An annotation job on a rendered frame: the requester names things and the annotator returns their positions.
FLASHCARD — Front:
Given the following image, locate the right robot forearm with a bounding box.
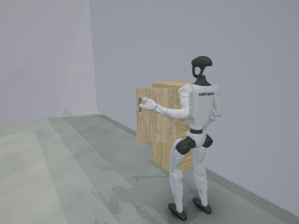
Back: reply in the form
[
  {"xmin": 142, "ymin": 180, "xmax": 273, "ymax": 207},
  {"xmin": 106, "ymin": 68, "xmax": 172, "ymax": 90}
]
[{"xmin": 202, "ymin": 116, "xmax": 220, "ymax": 128}]

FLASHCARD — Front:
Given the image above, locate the right robot shin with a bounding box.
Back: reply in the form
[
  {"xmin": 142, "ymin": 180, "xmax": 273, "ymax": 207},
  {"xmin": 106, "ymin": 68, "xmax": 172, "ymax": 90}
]
[{"xmin": 193, "ymin": 165, "xmax": 208, "ymax": 206}]

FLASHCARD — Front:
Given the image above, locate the left robot forearm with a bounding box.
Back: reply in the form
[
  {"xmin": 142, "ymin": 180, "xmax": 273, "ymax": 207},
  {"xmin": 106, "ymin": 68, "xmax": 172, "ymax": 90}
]
[{"xmin": 153, "ymin": 104, "xmax": 186, "ymax": 119}]

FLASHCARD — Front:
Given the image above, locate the right robot upper arm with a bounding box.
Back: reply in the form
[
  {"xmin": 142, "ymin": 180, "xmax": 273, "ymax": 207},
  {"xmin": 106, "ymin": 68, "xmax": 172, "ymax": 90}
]
[{"xmin": 211, "ymin": 84, "xmax": 222, "ymax": 118}]

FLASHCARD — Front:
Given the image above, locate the robot left foot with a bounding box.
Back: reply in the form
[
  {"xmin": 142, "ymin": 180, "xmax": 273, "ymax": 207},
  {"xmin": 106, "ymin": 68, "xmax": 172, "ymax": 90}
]
[{"xmin": 168, "ymin": 203, "xmax": 187, "ymax": 221}]

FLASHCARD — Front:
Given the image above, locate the left robot upper arm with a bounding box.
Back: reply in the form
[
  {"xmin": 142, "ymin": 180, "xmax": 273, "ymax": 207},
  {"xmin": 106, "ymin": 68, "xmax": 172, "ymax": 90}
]
[{"xmin": 178, "ymin": 84, "xmax": 192, "ymax": 121}]

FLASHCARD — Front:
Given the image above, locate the handle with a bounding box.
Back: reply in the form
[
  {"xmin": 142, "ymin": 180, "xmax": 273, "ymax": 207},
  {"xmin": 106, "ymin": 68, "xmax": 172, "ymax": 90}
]
[{"xmin": 138, "ymin": 97, "xmax": 142, "ymax": 112}]

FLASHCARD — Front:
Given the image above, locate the cupboard door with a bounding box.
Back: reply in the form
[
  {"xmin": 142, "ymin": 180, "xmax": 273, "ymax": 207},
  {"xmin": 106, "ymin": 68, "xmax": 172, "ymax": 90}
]
[{"xmin": 135, "ymin": 88, "xmax": 176, "ymax": 143}]

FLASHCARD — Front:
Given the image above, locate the robot left hand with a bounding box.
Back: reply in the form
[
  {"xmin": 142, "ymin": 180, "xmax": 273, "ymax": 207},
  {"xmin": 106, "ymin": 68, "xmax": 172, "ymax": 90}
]
[{"xmin": 139, "ymin": 97, "xmax": 157, "ymax": 111}]

